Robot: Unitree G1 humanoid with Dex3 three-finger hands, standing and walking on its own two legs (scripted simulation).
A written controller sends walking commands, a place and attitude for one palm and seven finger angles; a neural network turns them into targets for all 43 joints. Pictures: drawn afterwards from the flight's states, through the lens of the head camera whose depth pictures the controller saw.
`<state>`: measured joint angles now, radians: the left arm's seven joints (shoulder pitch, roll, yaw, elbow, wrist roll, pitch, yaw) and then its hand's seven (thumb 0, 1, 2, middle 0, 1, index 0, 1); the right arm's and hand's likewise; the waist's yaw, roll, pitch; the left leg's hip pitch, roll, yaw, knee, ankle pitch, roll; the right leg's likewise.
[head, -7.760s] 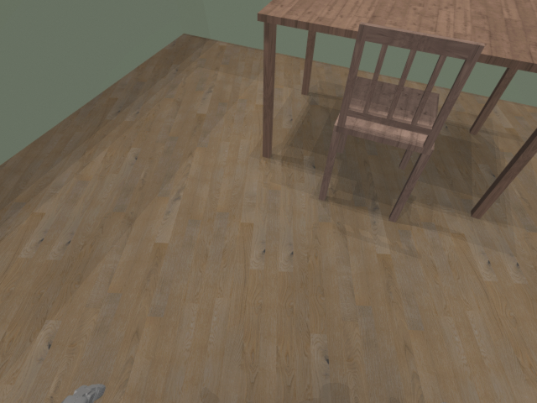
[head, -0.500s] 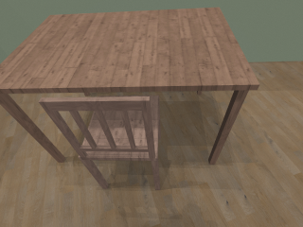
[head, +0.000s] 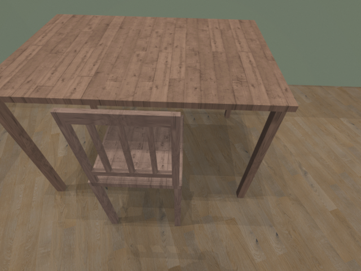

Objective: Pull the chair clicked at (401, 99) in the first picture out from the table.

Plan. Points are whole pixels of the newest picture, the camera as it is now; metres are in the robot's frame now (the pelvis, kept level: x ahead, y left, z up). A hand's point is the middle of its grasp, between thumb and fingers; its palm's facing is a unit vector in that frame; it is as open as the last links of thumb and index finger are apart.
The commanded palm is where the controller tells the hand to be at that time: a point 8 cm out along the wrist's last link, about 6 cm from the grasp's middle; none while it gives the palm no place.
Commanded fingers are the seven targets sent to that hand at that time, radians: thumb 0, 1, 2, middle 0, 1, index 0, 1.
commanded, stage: come to a stop and stand still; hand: left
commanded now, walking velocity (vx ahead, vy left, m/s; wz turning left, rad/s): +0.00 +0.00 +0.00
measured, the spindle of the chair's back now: (126, 150) +0.50 +0.22 -0.11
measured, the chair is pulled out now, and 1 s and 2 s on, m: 0.00 0.00 0.00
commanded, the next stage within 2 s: look again from close up in 1.12 s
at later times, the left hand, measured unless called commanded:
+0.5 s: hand out of the picture -0.01 +0.18 -0.18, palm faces +0.06 -0.99 -0.15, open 7.4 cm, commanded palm none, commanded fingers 0.00 0.90 0.90 -0.20 -0.30 -0.20 -0.30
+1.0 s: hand out of the picture +0.03 +0.21 -0.18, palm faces +0.06 -0.98 -0.19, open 7.4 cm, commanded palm none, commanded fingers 0.00 0.90 0.90 -0.20 -0.30 -0.20 -0.30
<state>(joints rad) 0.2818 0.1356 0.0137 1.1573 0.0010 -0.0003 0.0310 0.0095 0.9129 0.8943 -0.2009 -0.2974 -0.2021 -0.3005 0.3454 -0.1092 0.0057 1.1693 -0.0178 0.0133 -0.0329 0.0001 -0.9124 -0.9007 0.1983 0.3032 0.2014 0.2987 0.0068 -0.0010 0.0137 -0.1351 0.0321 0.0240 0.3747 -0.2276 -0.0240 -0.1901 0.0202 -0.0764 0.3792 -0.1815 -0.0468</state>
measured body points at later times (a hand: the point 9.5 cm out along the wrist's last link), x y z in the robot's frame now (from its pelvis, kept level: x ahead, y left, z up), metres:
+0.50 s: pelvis +0.02 +0.03 +0.00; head +0.02 +0.03 +0.45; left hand -0.01 +0.23 -0.17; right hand +0.00 -0.18 -0.16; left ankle -0.02 +0.13 -0.74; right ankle +0.02 -0.09 -0.74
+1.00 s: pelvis +0.04 +0.04 +0.00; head +0.05 +0.04 +0.45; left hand +0.03 +0.26 -0.16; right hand +0.03 -0.18 -0.16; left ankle -0.02 +0.13 -0.74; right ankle +0.02 -0.09 -0.74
